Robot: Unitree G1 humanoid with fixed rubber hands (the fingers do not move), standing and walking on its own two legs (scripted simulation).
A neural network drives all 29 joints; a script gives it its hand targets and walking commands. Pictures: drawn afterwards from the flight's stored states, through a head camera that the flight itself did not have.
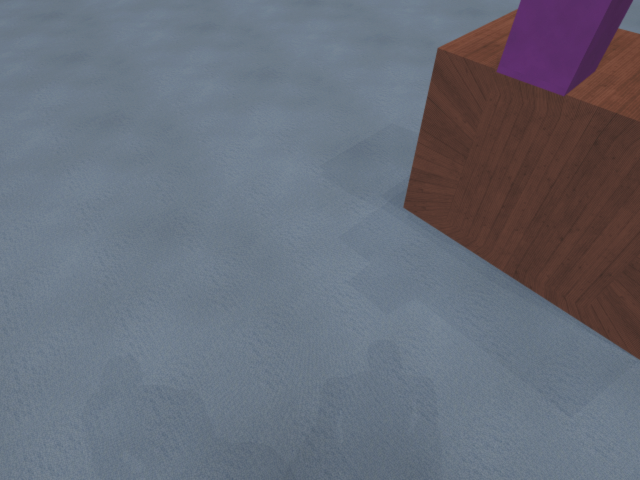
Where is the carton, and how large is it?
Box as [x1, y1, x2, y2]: [497, 0, 632, 95]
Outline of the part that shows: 497,71 564,95 595,70 632,0 521,0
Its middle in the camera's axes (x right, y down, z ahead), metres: +0.67 -0.58 +1.04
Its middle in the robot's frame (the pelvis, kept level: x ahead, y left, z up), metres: +1.18 -0.67 +0.07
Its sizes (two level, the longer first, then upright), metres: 0.210 0.200 0.250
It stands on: a pedestal, 0.72 m high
